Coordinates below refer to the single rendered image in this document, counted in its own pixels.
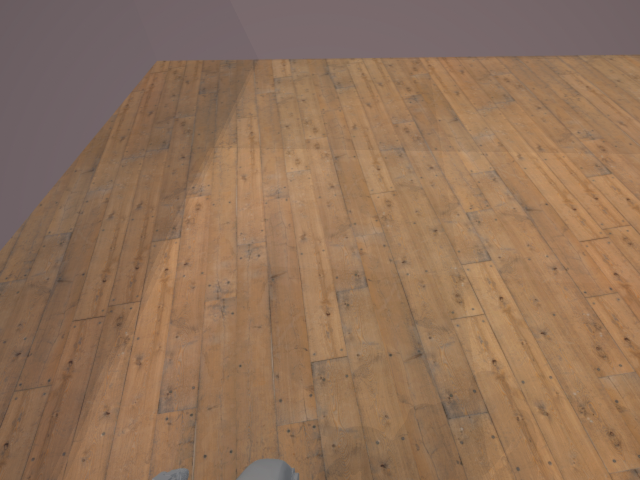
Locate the robot left thigh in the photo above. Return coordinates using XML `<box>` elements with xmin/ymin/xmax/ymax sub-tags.
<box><xmin>236</xmin><ymin>459</ymin><xmax>299</xmax><ymax>480</ymax></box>

